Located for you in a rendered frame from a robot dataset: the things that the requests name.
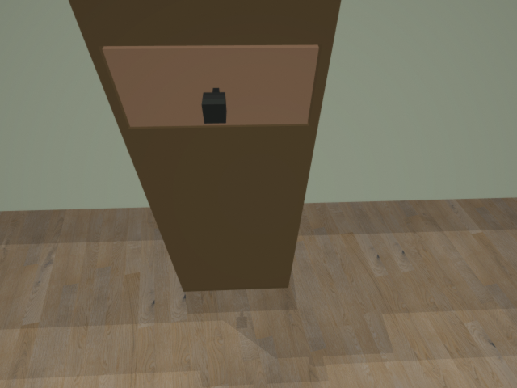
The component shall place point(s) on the cabinet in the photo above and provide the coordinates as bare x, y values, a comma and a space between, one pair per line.
227, 199

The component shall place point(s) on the handle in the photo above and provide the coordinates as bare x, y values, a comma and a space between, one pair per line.
214, 107

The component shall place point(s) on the drawer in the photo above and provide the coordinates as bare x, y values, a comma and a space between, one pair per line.
164, 85

